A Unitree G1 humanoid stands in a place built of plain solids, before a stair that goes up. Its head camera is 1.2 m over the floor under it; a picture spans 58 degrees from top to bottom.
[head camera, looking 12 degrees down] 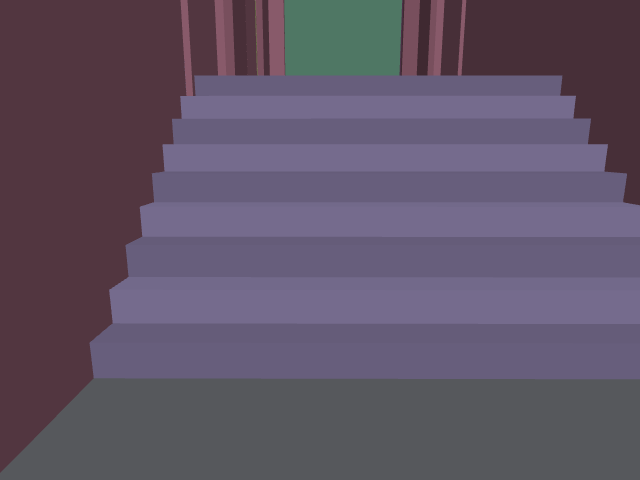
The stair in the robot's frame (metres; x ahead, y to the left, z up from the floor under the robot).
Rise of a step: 0.20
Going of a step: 0.26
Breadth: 3.41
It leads straight ahead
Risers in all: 9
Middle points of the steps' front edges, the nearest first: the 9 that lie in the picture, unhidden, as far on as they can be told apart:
2.10 -0.49 0.21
2.35 -0.49 0.41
2.61 -0.49 0.61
2.86 -0.49 0.82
3.12 -0.49 1.02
3.37 -0.49 1.23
3.63 -0.49 1.43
3.88 -0.50 1.64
4.14 -0.50 1.84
